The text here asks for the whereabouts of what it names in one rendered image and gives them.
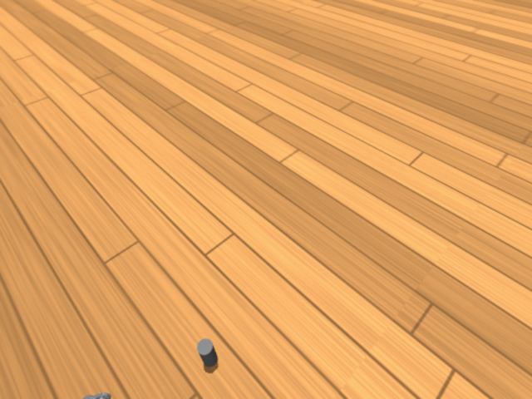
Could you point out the can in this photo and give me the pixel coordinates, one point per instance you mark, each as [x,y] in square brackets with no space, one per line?
[207,353]

